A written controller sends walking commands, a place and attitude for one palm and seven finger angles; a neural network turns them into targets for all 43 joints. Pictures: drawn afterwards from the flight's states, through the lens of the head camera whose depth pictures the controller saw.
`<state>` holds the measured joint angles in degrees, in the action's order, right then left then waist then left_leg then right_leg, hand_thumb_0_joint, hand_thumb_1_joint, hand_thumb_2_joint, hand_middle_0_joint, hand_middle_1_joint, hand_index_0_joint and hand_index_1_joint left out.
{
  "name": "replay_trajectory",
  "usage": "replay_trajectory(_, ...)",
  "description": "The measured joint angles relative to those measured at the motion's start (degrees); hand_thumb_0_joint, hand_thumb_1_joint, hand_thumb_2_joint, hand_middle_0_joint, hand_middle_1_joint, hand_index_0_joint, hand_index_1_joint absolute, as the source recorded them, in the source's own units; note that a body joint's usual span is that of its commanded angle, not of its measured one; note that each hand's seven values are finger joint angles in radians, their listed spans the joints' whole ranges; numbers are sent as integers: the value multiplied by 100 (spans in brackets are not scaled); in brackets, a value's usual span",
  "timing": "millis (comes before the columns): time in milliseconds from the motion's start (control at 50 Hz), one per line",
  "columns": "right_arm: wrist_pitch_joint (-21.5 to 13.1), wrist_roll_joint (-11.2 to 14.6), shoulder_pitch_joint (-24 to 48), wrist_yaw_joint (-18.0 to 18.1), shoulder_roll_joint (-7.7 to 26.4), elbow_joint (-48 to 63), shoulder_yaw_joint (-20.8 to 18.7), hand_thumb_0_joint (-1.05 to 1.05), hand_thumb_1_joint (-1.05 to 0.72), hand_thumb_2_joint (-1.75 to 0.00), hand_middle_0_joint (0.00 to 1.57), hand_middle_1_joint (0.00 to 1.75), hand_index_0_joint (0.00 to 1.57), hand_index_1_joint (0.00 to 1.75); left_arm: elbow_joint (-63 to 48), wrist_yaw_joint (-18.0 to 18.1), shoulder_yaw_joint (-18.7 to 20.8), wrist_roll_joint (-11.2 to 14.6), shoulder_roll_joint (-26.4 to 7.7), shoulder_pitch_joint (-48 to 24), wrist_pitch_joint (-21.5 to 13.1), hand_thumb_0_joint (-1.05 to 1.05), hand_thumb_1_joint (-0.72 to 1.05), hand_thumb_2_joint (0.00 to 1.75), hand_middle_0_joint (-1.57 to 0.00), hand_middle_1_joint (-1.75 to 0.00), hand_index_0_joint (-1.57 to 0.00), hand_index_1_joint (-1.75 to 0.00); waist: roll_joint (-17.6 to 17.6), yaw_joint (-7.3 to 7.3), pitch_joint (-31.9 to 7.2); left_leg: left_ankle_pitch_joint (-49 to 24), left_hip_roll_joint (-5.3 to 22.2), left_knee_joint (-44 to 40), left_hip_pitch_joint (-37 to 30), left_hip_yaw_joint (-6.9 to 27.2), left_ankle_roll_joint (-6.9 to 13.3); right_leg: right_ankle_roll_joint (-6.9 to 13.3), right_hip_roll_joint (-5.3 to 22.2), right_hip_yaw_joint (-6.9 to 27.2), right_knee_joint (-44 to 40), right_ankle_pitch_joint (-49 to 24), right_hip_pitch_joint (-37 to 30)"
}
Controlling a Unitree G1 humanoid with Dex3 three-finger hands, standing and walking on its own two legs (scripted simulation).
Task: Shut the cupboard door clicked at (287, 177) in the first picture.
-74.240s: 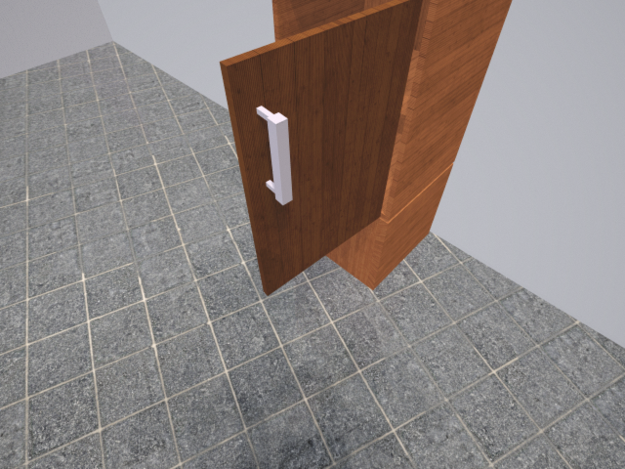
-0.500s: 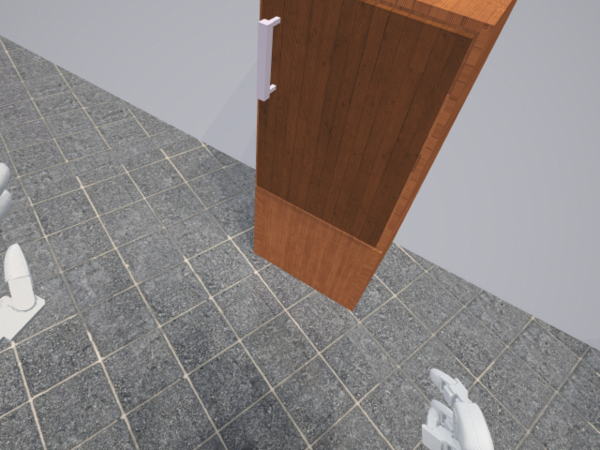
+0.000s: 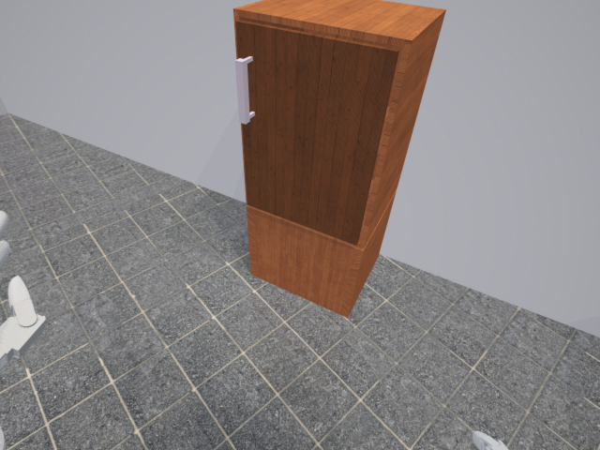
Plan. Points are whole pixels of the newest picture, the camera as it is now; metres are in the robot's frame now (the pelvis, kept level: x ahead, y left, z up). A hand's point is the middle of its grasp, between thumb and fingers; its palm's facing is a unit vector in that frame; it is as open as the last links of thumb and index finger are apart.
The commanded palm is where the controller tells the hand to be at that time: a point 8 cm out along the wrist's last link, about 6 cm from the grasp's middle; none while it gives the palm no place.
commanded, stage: stop stepping back and stand still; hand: left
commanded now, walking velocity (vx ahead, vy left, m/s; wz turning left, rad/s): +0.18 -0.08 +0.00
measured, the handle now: (246, 90) +0.98 +0.19 +0.09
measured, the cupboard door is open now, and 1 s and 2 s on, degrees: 1 1 1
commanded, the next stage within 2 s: let the arm hang, fingers relaxed in 1.22 s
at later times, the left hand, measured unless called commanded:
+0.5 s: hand out of the picture +0.13 +0.32 +0.16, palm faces +0.58 -0.76 -0.31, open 7.4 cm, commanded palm +0.06 +0.34 +0.18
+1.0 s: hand out of the picture +0.17 +0.33 +0.15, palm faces +0.47 -0.77 -0.42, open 7.4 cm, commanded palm +0.11 +0.35 +0.18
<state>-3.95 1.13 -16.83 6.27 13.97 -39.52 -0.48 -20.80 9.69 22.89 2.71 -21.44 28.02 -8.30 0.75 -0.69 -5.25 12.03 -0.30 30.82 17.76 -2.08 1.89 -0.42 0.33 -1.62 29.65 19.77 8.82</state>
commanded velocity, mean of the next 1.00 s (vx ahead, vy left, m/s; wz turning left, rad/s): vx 0.08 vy -0.03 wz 0.00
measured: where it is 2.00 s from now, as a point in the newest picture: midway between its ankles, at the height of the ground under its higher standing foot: outside the picture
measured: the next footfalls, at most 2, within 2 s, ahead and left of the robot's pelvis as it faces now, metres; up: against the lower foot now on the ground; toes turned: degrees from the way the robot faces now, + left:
left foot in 0.46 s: +0.01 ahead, +0.16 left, +0.00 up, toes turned +4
right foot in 0.66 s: +0.03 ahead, -0.05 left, +0.00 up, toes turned -1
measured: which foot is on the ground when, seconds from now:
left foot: down 0.00-0.20, up 0.22-0.44, down 0.46-1.00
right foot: down 0.00-0.48, up 0.50-0.64, down 0.66-1.00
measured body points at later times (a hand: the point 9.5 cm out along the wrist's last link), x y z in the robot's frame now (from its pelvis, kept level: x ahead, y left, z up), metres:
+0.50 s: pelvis -0.05 +0.03 -0.01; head -0.07 +0.04 +0.44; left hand +0.10 +0.35 +0.17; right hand +0.10 -0.22 -0.09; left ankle -0.04 +0.16 -0.74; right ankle -0.05 -0.11 -0.73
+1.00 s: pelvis -0.02 +0.05 +0.00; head -0.02 +0.06 +0.45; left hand +0.14 +0.37 +0.17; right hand +0.14 -0.19 -0.08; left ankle -0.03 +0.16 -0.73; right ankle -0.01 -0.05 -0.73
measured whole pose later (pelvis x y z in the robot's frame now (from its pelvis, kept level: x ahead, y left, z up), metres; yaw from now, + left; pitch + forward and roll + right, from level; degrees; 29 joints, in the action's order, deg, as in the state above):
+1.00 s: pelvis -0.02 +0.05 +0.00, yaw +2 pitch -1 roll +0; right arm -4.1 0.4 -13.8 5.1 12.3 -37.4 0.3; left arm -25.4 9.6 22.0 1.8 -21.6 31.0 -9.2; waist 1.4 0.8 0.1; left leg 16.5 0.4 29.7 12.7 -2.6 1.0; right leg 1.1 -0.3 -3.4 28.8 14.9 13.3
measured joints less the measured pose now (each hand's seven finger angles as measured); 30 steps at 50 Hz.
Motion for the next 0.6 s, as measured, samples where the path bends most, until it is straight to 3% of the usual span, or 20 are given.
replay_trajectory(80,-207,-78,57,-45,-267,232,131,1,-90,-90,20,30,20,30,-293,-54,-88,-92,-46,106,-47,1,89,89,-21,-30,-21,-30,147,-137,104,-203,-12,-285,-9,25,-10,9,-54,59,-35,4,91)
replay_trajectory(180,-281,-173,134,-134,-471,431,191,1,-90,-90,20,30,21,30,-686,-117,-21,-148,-282,223,-205,1,89,89,-21,-30,-21,-31,47,-235,191,238,-28,-277,274,200,-89,226,-163,-67,-120,222,237)
replay_trajectory(220,-194,-189,148,-186,-463,442,164,1,-90,-90,21,30,21,30,-810,-133,77,-131,-426,384,-269,1,89,89,-21,-30,-21,-31,-30,-160,181,886,-31,470,645,230,-154,366,-180,-96,-124,76,333)
replay_trajectory(260,-88,-191,146,-239,-411,322,131,1,-90,-90,21,30,21,31,-872,-143,178,-110,-478,522,-365,1,89,89,-22,-30,-21,-31,52,38,141,956,-125,1890,1108,180,-225,412,-75,0,-154,-425,412)
replay_trajectory(280,-44,-194,128,-261,-360,246,118,1,-90,-90,21,30,21,31,-842,-147,211,-99,-446,562,-411,1,89,89,-22,-30,-21,-31,76,127,106,918,-128,2421,1254,159,-239,385,-30,50,-132,-552,441)
replay_trajectory(320,36,-195,32,-255,-255,134,94,1,-90,-90,21,30,21,31,-635,-111,210,-106,-320,545,-465,1,88,89,-22,-30,-21,-31,77,225,-7,898,-12,2709,1304,107,-219,262,55,75,-114,-465,443)
replay_trajectory(400,3,-176,-126,-101,-66,-1,18,1,-90,-90,21,30,21,31,-85,20,7,-152,34,60,-314,1,89,89,-21,-30,-21,-31,51,311,-70,878,299,1536,680,-46,-121,154,253,-65,48,-244,467)
replay_trajectory(460,-130,-180,-92,6,111,30,-52,1,-90,-90,21,30,21,30,-58,96,-208,-159,253,-350,-200,1,89,89,-21,-30,-21,-31,-86,223,103,787,393,421,2,-22,-67,-1,314,-226,561,-24,623)
replay_trajectory(520,-202,-162,236,0,-128,40,-46,1,-90,-90,20,30,21,30,-252,106,-116,-136,135,-440,-176,1,89,89,-21,-30,-21,-30,203,113,473,517,242,560,-42,-173,-196,11,291,91,1413,513,941)
replay_trajectory(560,-291,-188,329,-86,-376,129,33,1,-90,-90,20,30,21,30,-471,57,30,-108,-74,-284,-193,1,89,89,-21,-30,-21,-30,327,-11,574,445,246,398,-158,-222,-221,-6,145,71,1736,580,1119)
replay_trajectory(600,-368,-193,319,-197,-560,246,136,1,-90,-90,20,30,20,30,-767,13,161,-91,-288,-86,-210,2,89,89,-21,-30,-21,-30,349,-91,616,370,299,224,-246,-208,-245,-31,18,-90,1487,375,1112)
